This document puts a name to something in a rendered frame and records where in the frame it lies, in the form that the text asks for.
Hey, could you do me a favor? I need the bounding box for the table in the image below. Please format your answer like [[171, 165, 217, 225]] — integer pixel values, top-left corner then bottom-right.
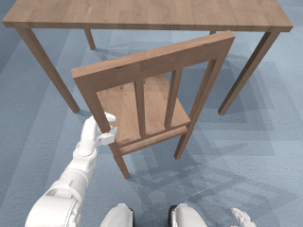
[[1, 0, 294, 115]]

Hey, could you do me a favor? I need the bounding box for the right robot hand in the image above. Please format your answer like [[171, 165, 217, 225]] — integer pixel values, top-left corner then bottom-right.
[[231, 207, 257, 227]]

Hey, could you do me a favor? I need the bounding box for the robot left upper arm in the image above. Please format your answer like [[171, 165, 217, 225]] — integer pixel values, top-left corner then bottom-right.
[[27, 195, 82, 227]]

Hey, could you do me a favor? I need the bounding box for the left robot hand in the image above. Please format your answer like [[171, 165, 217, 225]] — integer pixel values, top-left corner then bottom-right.
[[80, 112, 118, 146]]

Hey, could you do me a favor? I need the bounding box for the right robot thigh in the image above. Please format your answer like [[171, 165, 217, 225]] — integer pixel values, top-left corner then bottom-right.
[[171, 206, 207, 227]]

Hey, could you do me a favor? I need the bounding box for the left robot shin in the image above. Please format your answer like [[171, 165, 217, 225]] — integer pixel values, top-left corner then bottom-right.
[[117, 203, 129, 209]]

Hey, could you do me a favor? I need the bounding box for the left robot forearm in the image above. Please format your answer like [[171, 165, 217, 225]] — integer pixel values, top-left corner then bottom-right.
[[25, 139, 98, 227]]

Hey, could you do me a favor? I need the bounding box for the chair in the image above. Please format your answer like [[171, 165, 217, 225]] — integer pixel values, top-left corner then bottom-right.
[[71, 30, 236, 179]]

